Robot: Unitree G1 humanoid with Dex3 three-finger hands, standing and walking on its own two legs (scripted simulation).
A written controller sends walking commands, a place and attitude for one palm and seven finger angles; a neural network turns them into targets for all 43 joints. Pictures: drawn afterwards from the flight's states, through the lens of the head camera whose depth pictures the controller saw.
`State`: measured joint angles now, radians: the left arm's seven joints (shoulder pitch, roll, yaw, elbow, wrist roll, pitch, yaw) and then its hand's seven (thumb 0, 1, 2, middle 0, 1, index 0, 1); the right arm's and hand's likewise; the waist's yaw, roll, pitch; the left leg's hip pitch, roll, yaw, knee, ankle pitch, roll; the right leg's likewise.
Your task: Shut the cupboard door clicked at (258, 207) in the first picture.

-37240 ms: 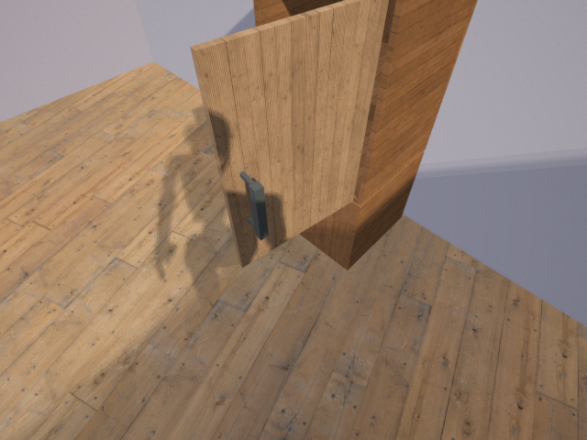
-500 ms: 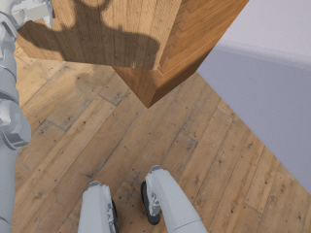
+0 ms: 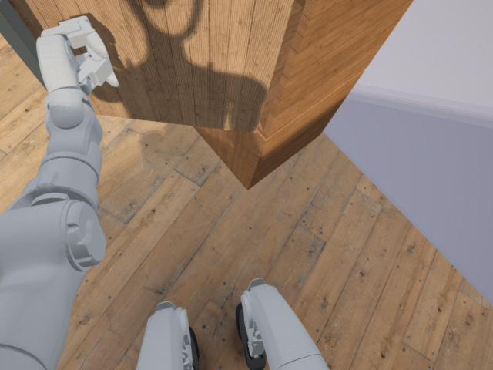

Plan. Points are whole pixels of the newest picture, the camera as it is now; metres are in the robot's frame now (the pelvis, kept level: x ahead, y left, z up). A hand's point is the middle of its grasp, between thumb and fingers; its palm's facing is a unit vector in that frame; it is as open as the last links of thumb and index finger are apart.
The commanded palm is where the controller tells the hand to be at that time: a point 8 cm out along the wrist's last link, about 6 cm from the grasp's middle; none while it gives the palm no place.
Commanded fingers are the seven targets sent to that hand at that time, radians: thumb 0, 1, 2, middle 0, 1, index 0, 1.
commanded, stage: pull the fist back off the door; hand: left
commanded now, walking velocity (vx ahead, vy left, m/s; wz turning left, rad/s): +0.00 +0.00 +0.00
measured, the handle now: (33, 39) +0.64 +0.22 +0.04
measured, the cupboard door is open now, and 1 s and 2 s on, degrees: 46 46 46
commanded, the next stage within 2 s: draw the hand back to the body in 0.38 s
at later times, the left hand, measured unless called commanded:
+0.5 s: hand (113, 100) +0.51 +0.11 +0.05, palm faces +0.12 -0.99 -0.05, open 3.1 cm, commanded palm +0.48 +0.15 +0.05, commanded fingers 0.00 0.90 0.90 -1.30 -1.50 -1.30 -1.50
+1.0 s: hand (19, 146) +0.40 +0.16 +0.15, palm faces +0.11 -0.99 -0.04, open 3.1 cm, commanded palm +0.34 +0.22 +0.16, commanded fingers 0.00 0.90 0.90 -1.13 -1.32 -1.13 -1.32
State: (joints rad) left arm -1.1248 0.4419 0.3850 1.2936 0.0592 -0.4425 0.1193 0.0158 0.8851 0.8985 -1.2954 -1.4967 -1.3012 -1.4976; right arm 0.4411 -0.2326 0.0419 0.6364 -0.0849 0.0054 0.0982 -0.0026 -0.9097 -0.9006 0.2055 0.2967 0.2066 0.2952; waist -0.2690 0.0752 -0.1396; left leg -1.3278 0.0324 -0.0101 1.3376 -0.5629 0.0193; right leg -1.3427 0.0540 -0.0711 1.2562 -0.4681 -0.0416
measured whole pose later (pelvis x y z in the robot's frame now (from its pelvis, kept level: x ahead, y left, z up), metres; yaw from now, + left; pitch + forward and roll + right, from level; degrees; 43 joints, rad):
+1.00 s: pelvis +0.03 +0.00 +0.09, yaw +2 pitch +13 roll -1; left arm -0.27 0.20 0.14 0.53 -0.15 -0.40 -0.01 0.02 0.90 0.90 -1.28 -1.48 -1.29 -1.48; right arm 0.31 -0.26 -0.01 0.58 0.03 0.02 -0.01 0.00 -0.91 -0.90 0.20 0.30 0.21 0.30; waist -0.06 0.04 -0.11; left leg -0.69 0.00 0.01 0.91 -0.46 0.02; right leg -0.71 0.03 -0.04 0.88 -0.40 -0.04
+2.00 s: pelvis +0.04 +0.00 +0.14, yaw +4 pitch -4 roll +0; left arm 0.45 0.33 0.32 -0.34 -0.07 -0.08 0.11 0.02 0.89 0.90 -0.22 -0.32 -0.22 -0.32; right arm 0.21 -0.24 0.02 0.65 0.02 -0.11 -0.09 0.01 -0.91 -0.90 0.20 0.30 0.21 0.30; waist 0.06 0.08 0.01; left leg -0.10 -0.03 -0.01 0.44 -0.27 0.02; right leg -0.13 0.01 -0.04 0.44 -0.24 -0.02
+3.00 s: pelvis -0.03 +0.02 +0.12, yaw +4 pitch +1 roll -2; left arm 0.52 0.40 0.43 -0.46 -0.02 -0.22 0.15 0.02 0.88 0.90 -0.21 -0.30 -0.21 -0.30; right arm 0.24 -0.25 0.01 0.57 0.01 -0.04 -0.09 0.01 -0.91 -0.90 0.21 0.30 0.21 0.30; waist 0.00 0.01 -0.02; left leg -0.42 -0.02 0.00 0.68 -0.27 0.05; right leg -0.41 0.01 -0.06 0.59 -0.20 0.00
